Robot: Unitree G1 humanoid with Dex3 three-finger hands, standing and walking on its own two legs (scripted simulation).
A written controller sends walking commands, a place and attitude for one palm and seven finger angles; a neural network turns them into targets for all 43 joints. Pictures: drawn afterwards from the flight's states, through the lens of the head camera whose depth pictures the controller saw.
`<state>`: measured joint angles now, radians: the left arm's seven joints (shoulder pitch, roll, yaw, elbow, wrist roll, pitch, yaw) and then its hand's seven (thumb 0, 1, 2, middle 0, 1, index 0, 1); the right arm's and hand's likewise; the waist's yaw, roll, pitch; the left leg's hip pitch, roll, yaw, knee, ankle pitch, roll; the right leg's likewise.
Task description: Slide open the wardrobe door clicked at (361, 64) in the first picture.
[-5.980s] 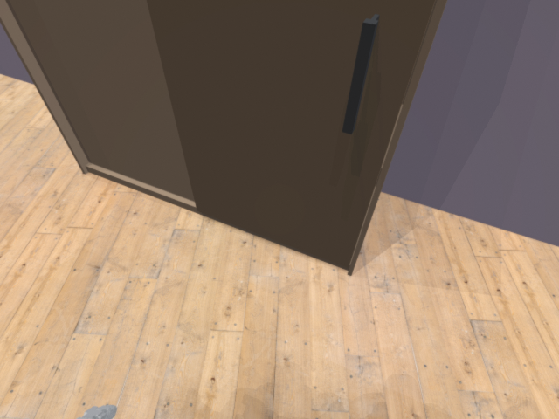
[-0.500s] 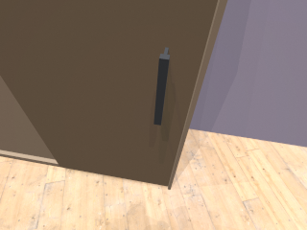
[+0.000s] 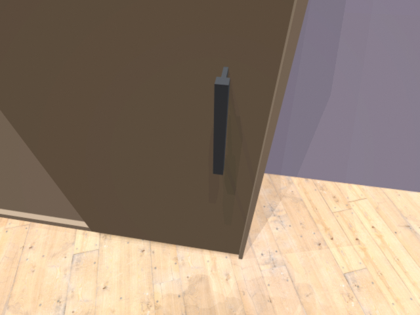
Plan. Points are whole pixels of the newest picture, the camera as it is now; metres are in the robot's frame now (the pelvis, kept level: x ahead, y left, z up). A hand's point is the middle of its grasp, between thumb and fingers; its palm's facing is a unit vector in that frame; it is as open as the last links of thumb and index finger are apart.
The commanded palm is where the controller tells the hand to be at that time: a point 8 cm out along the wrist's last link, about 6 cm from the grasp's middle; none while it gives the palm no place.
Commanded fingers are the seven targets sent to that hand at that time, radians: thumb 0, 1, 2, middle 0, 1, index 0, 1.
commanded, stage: look again from close up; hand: right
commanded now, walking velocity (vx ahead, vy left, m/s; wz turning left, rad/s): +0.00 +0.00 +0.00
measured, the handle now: (221, 126) +0.50 +0.00 +0.09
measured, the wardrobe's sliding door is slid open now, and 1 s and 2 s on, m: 0.00 0.00 0.00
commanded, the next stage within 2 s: shuffle to correct the standing spot in 0.20 s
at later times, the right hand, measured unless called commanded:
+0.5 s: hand out of the picture +0.00 -0.18 -0.18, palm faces +0.02 +0.98 -0.19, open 7.4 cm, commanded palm none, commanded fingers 0.00 -0.90 -0.90 0.20 0.30 0.20 0.30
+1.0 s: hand out of the picture -0.06 -0.07 -0.20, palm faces +0.19 +0.98 -0.09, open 7.4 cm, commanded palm none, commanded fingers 0.00 -0.90 -0.90 0.20 0.30 0.20 0.30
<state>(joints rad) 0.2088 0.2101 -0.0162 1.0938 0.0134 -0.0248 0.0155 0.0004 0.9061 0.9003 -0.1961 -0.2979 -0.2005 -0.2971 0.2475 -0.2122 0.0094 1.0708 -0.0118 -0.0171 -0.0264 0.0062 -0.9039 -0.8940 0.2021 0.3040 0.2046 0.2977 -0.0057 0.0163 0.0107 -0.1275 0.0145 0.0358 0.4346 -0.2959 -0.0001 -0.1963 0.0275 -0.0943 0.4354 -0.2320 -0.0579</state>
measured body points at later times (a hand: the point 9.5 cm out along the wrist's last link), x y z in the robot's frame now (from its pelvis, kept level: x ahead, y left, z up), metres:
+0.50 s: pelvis +0.00 +0.00 +0.00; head +0.01 +0.00 +0.45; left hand +0.03 +0.23 -0.15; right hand +0.00 -0.23 -0.16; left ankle -0.04 +0.12 -0.74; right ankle +0.00 -0.08 -0.74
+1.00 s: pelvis +0.03 +0.06 -0.02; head +0.05 +0.03 +0.43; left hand +0.06 +0.29 -0.17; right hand -0.06 -0.12 -0.19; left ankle -0.04 +0.12 -0.74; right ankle +0.02 -0.03 -0.74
